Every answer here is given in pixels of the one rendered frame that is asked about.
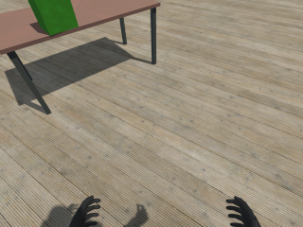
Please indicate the robot right hand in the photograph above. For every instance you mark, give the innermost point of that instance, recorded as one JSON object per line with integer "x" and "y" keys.
{"x": 246, "y": 216}

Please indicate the robot left hand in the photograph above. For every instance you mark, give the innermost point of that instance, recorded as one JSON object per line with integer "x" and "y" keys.
{"x": 81, "y": 215}

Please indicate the table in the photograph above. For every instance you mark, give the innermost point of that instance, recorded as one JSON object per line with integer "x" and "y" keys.
{"x": 20, "y": 28}

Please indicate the carton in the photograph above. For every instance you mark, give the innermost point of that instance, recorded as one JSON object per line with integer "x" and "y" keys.
{"x": 54, "y": 16}

